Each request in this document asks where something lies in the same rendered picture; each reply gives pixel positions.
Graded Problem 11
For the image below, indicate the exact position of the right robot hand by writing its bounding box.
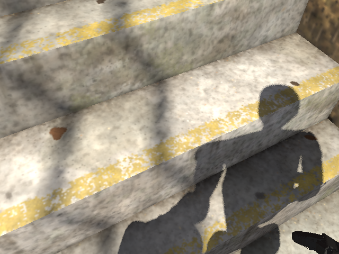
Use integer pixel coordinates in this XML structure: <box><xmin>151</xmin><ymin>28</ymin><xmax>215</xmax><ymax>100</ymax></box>
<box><xmin>292</xmin><ymin>231</ymin><xmax>339</xmax><ymax>254</ymax></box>

